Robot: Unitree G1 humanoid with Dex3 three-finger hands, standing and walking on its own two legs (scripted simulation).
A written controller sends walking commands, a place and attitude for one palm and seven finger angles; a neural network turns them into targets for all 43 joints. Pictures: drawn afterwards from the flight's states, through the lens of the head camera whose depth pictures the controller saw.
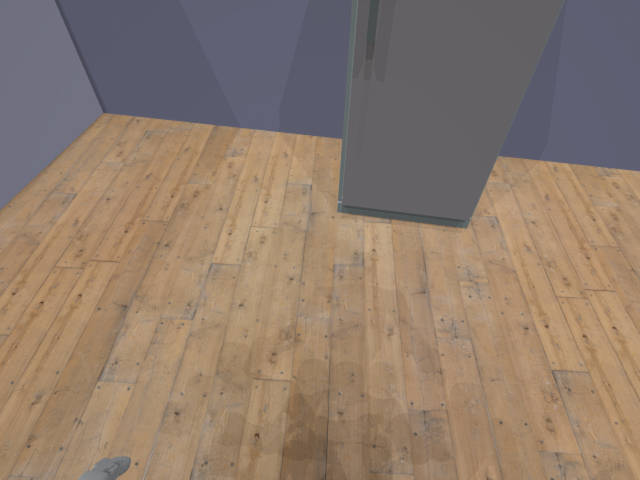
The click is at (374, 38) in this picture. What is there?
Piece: fridge door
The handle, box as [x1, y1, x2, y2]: [366, 0, 378, 41]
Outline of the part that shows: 378,0 370,0 366,37 367,41 373,41 374,39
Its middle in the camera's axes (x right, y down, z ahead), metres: +0.15 -0.72 +1.02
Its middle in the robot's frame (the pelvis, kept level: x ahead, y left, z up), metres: +1.28 -0.08 +0.22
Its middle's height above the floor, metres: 0.99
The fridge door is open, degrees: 0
